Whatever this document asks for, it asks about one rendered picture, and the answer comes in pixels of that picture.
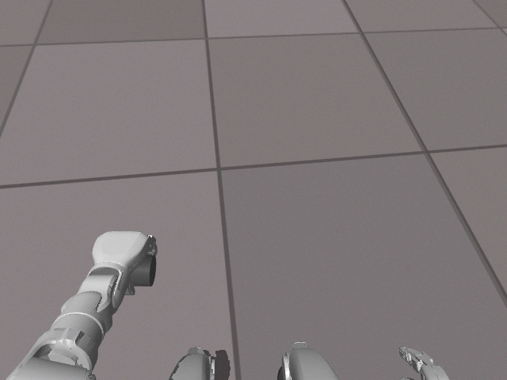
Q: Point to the right robot hand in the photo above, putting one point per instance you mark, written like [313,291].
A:
[422,364]

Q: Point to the left robot hand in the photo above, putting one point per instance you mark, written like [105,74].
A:
[125,248]

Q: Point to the left robot arm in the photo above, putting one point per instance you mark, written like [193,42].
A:
[69,349]

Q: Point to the can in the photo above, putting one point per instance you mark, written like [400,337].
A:
[143,276]

